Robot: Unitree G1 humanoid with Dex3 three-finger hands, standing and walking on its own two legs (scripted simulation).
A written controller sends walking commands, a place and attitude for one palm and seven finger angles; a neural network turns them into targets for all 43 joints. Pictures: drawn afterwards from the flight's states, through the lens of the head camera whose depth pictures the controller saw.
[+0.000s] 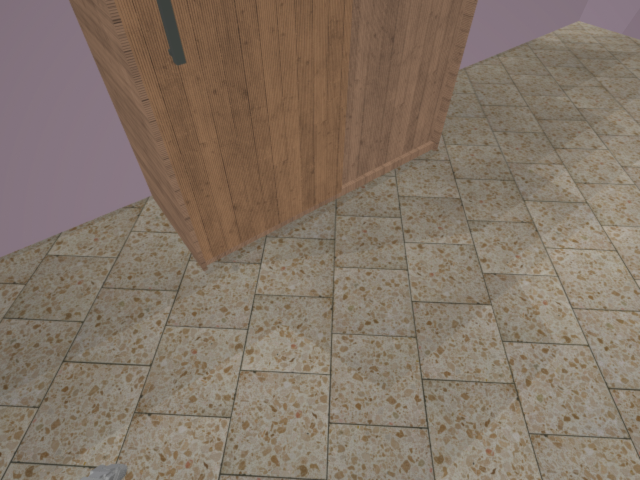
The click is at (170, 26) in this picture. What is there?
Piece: wardrobe's sliding door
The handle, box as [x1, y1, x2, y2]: [156, 0, 185, 65]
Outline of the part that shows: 156,0 170,48 168,49 169,54 172,56 173,61 177,65 184,63 185,60 170,0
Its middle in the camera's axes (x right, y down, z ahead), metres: -0.36 -0.56 +0.85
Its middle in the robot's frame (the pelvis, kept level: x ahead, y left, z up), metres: +1.02 +0.42 +0.22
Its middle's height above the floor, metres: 0.99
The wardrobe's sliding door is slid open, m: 0.00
